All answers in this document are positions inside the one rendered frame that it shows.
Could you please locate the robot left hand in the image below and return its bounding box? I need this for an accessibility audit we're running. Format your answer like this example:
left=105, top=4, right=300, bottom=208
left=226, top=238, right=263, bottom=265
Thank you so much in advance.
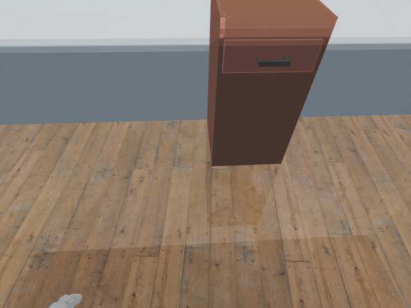
left=49, top=294, right=82, bottom=308

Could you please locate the cabinet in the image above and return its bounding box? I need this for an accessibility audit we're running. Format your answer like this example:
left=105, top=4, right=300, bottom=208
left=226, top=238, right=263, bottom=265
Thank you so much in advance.
left=207, top=0, right=338, bottom=166

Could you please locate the drawer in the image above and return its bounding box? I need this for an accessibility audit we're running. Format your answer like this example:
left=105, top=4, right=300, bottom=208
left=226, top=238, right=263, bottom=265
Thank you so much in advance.
left=222, top=38, right=323, bottom=73

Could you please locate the handle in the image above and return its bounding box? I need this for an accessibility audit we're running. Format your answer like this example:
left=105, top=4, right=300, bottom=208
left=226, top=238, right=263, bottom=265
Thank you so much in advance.
left=256, top=55, right=291, bottom=67

